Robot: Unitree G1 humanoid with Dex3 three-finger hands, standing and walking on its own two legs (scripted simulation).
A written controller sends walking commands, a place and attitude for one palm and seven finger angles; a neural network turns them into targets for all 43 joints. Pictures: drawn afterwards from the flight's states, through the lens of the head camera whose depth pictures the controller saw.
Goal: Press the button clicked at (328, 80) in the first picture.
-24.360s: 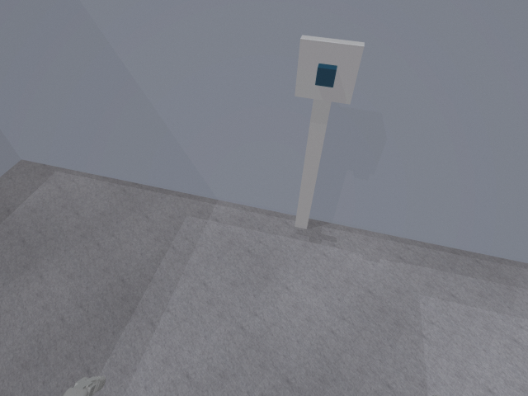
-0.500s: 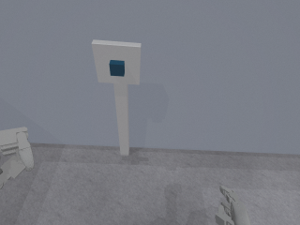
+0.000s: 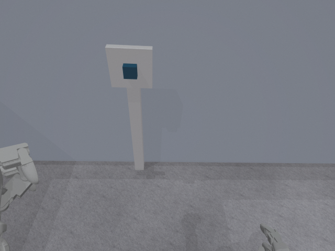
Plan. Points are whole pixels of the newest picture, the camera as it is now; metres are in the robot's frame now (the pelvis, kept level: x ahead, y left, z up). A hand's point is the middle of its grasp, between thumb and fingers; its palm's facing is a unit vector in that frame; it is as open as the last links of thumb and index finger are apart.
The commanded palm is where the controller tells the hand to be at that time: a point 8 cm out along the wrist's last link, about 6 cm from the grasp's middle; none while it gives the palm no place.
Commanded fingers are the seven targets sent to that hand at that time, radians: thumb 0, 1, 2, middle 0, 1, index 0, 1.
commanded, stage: stop stepping back and stand still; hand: left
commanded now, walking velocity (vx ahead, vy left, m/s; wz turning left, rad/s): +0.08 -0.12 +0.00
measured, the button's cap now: (130, 71) +0.77 +0.17 +0.04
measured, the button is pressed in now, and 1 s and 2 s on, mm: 0 0 0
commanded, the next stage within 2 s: let the arm hang, fingers relaxed in 1.06 s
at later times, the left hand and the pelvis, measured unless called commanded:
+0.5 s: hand (45, 187) +0.18 +0.21 +0.18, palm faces +0.42 -0.79 -0.45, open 3.1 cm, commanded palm +0.12 +0.26 +0.19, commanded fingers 0.00 0.90 0.90 -1.30 -1.50 -1.30 -1.50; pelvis +0.01 -0.03 +0.01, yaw +3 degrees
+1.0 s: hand (35, 171) +0.21 +0.24 +0.17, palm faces +0.36 -0.81 -0.47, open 3.1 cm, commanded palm +0.15 +0.28 +0.19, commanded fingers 0.00 0.90 0.90 -1.30 -1.50 -1.30 -1.50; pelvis +0.02 +0.00 +0.02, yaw +1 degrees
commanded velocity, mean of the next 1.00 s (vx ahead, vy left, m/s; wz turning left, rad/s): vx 0.01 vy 0.03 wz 0.00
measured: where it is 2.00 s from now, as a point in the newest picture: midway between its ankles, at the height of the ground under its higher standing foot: outside the picture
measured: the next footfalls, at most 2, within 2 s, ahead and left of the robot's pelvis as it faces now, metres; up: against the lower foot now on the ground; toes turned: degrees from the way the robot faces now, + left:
left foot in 0.46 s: +0.06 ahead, +0.10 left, +0.00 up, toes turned +6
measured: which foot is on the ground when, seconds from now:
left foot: down 0.00-0.16, up 0.18-0.44, down 0.46-1.00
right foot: down 0.00-1.00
